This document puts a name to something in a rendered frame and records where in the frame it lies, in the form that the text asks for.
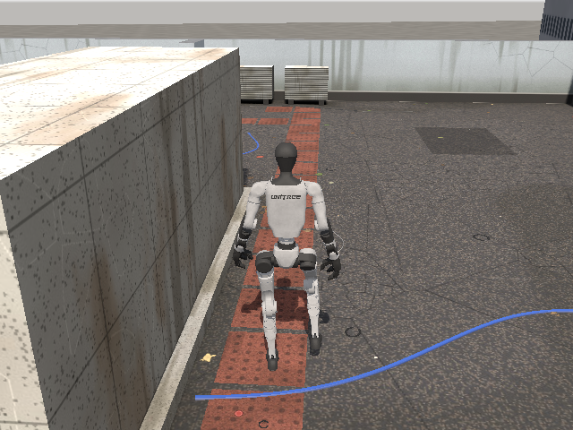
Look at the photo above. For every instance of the left robot forearm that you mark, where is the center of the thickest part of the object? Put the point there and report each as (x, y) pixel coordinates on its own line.
(242, 238)

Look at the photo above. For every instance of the robot right upper arm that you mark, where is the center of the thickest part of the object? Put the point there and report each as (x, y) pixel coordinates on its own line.
(318, 204)

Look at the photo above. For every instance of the robot left upper arm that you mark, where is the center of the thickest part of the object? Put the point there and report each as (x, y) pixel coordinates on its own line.
(253, 204)

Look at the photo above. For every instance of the right robot hand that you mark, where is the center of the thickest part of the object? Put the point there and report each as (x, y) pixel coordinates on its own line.
(336, 267)

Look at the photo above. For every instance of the left robot shin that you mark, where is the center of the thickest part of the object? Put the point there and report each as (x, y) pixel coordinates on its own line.
(270, 330)

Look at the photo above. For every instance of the right robot forearm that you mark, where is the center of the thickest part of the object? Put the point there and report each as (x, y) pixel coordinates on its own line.
(329, 242)

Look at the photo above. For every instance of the left robot foot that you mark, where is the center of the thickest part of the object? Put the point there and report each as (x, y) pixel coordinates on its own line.
(273, 362)

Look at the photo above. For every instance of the left robot hand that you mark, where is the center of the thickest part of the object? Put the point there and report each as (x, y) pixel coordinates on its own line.
(242, 255)

